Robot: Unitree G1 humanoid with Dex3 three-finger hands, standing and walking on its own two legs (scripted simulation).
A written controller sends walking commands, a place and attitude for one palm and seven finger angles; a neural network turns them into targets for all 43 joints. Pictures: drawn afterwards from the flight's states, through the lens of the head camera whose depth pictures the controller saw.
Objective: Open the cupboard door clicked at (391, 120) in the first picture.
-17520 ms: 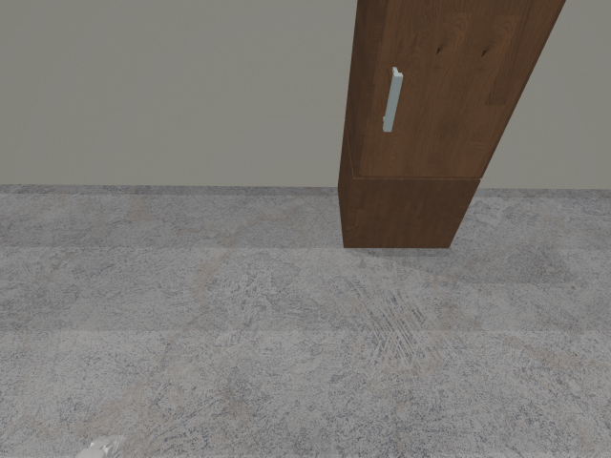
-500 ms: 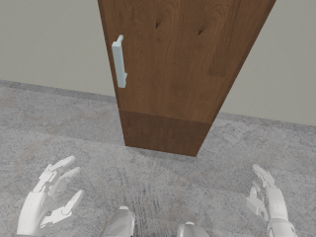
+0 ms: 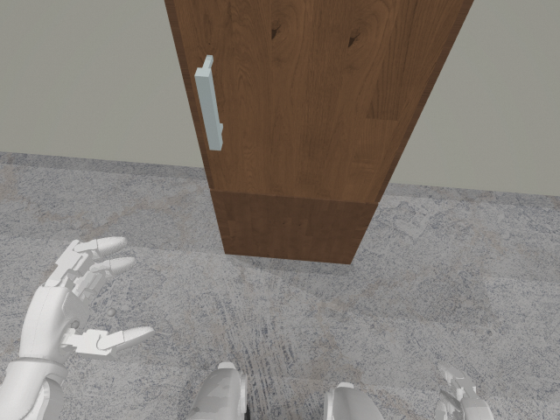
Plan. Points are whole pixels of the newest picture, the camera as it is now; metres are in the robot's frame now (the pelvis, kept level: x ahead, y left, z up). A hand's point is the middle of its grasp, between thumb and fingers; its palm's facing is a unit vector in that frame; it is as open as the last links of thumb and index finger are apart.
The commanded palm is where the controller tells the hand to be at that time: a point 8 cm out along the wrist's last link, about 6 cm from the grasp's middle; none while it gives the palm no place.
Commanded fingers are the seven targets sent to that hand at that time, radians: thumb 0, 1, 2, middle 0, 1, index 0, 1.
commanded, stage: raise the hand with hooked fingers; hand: left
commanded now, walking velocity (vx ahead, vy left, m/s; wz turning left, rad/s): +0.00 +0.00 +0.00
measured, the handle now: (212, 105) +0.63 +0.16 +0.05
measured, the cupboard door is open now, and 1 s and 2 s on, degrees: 0 0 0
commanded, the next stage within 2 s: move the hooked fingers beside the handle in 1.12 s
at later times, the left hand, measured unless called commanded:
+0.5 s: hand (89, 269) +0.29 +0.26 +0.06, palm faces -0.03 -1.00 -0.08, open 13.9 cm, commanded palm +0.27 +0.32 +0.07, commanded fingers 0.00 -0.50 0.30 -0.30 -1.20 -0.30 -1.20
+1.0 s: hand (95, 255) +0.31 +0.26 +0.06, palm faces -0.03 -1.00 -0.06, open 14.0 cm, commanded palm +0.28 +0.31 +0.07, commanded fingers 0.00 -0.50 0.30 -0.30 -1.20 -0.30 -1.20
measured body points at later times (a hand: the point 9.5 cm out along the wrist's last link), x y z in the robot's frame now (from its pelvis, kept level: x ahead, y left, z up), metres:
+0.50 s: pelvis +0.02 +0.00 +0.01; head +0.10 +0.02 +0.46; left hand +0.29 +0.32 +0.07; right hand +0.19 -0.24 -0.06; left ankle +0.07 +0.11 -0.64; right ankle +0.02 -0.12 -0.64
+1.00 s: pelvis +0.02 -0.01 +0.01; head +0.11 +0.01 +0.46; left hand +0.30 +0.31 +0.07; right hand +0.17 -0.27 -0.07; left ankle +0.07 +0.11 -0.64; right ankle +0.02 -0.12 -0.64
